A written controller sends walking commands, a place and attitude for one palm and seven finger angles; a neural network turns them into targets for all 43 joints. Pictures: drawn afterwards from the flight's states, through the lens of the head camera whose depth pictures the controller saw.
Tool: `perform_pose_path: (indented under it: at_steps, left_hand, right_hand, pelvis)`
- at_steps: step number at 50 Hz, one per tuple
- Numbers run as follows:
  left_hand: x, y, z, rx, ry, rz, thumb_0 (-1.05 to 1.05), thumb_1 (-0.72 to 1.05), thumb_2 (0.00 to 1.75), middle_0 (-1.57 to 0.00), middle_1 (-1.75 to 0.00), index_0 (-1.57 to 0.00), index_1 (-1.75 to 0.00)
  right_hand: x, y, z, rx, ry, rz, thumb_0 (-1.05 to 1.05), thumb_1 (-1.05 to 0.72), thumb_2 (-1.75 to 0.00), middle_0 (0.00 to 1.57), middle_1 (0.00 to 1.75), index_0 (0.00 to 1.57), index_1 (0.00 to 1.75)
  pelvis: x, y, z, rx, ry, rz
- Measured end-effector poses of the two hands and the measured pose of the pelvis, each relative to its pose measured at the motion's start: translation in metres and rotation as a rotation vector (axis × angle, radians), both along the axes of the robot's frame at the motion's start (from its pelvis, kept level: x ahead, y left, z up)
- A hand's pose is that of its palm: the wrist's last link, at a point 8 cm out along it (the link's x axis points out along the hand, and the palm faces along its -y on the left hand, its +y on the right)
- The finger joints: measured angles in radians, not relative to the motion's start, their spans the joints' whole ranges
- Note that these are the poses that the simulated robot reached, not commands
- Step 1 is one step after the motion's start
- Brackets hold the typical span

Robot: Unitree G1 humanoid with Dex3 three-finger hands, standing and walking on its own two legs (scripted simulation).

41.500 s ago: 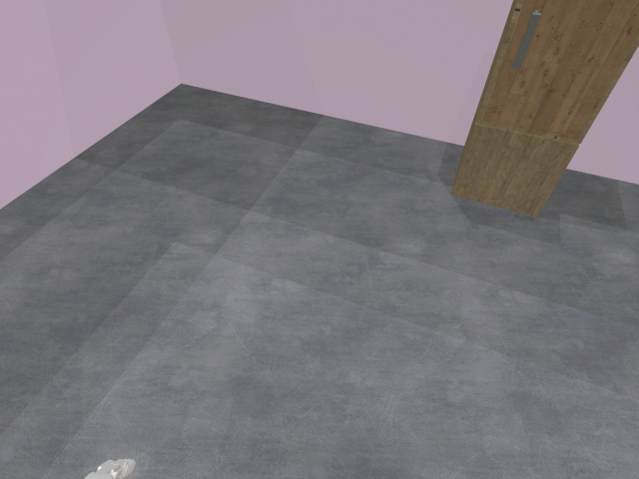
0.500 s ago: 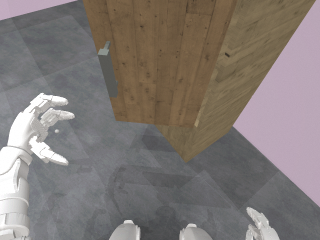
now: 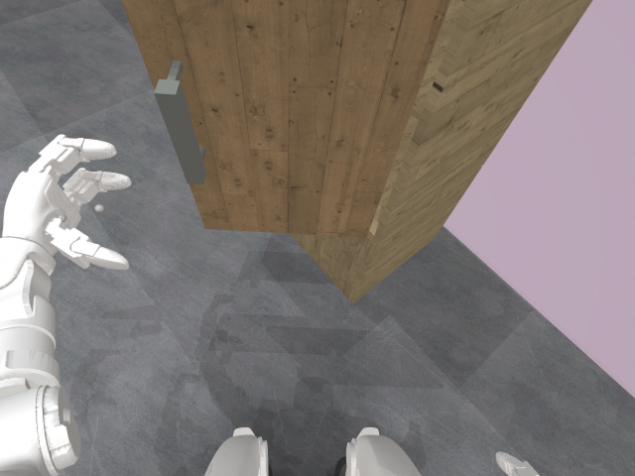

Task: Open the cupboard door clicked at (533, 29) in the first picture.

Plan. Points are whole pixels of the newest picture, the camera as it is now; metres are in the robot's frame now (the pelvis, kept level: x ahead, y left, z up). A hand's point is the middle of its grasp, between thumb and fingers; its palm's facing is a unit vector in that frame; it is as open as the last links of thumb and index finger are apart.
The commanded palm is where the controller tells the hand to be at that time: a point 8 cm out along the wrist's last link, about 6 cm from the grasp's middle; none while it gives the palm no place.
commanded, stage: move the hooked fingers beside the handle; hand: left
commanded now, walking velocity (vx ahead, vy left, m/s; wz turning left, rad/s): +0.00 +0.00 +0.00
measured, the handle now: (187, 127) +0.57 +0.18 +0.05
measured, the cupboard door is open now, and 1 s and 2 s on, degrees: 49 49 49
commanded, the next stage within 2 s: slide the fingers in behind the handle in 1.54 s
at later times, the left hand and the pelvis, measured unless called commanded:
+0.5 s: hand (124, 166) +0.48 +0.24 +0.07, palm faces -0.06 -1.00 -0.03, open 14.0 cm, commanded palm +0.48 +0.29 +0.06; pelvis -0.01 +0.00 -0.01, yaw +0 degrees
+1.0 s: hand (137, 138) +0.54 +0.25 +0.05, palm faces -0.05 -1.00 -0.04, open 13.9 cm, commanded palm +0.52 +0.28 +0.06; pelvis +0.00 +0.01 -0.02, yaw -3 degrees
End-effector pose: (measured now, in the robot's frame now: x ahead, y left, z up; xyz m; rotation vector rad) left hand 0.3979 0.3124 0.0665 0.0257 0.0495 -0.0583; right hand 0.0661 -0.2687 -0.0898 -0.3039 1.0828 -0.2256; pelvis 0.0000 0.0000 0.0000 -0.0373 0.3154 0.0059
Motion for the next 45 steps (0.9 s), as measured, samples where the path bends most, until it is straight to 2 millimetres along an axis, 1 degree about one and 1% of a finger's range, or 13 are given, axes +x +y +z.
perform_pose_path:
  at_steps: [7,14,19,24,31,37,41,45]
  left_hand:
    - [0.017,-0.006,0.002,-0.002,-0.004,-0.009,-0.01,-0.5,0.3,-0.3,-1.2,-0.3,-1.2]
    - [0.03,-0.009,0.001,0.001,-0.004,0.001,-0.01,-0.5,0.3,-0.3,-1.2,-0.3,-1.2]
    - [0.044,-0.012,0.004,0.007,-0.02,0.001,-0.01,-0.5,0.3,-0.3,-1.2,-0.3,-1.2]
    - [0.06,-0.014,0.002,0.004,0.004,-0.003,-0.01,-0.5,0.3,-0.3,-1.2,-0.3,-1.2]
    - [0.089,-0.019,0.002,0.008,-0.004,-0.005,-0.01,-0.5,0.3,-0.3,-1.2,-0.3,-1.2]
    - [0.113,-0.021,0.0,0.004,0.001,-0.004,-0.01,-0.5,0.3,-0.3,-1.2,-0.3,-1.2]
    - [0.123,-0.021,-0.003,0.015,0.017,-0.006,-0.01,-0.5,0.3,-0.3,-1.2,-0.3,-1.2]
    - [0.127,-0.018,-0.008,0.014,0.033,-0.002,-0.01,-0.5,0.3,-0.3,-1.2,-0.3,-1.2]
  right_hand:
    - [-0.009,0.004,-0.004,0.012,0.046,-0.016,0.01,-0.9,-0.9,0.2,0.3,0.2,0.3]
    - [-0.023,0.006,-0.008,0.013,0.096,-0.035,0.0,-0.9,-0.9,0.2,0.3,0.2,0.3]
    - [-0.038,0.006,-0.011,0.005,0.14,-0.051,0.0,-0.9,-0.9,0.2,0.3,0.2,0.3]
    - [-0.054,0.004,-0.013,-0.008,0.185,-0.072,0.0,-0.9,-0.9,0.2,0.3,0.2,0.3]
    - [-0.08,0.002,-0.015,-0.029,0.262,-0.1,0.0,-0.9,-0.9,0.2,0.3,0.2,0.3]
    - [-0.1,0.005,-0.014,-0.034,0.325,-0.136,0.0,-0.9,-0.9,0.2,0.3,0.2,0.3]
    - [-0.111,0.011,-0.013,-0.023,0.367,-0.156,0.0,-0.9,-0.9,0.2,0.3,0.2,0.3]
    - [-0.116,0.017,-0.013,-0.007,0.397,-0.171,0.0,-0.9,-0.9,0.2,0.3,0.2,0.3]
  pelvis:
    - [0.0,0.003,-0.002,-0.003,0.013,-0.003]
    - [-0.003,0.004,-0.004,-0.006,0.022,-0.004]
    - [-0.006,0.004,-0.007,-0.009,0.034,-0.004]
    - [-0.009,0.004,-0.011,-0.014,0.052,-0.003]
    - [-0.013,0.005,-0.018,-0.023,0.094,-0.005]
    - [-0.012,0.006,-0.023,-0.03,0.128,-0.013]
    - [-0.009,0.007,-0.024,-0.032,0.145,-0.019]
    - [-0.005,0.008,-0.023,-0.032,0.154,-0.027]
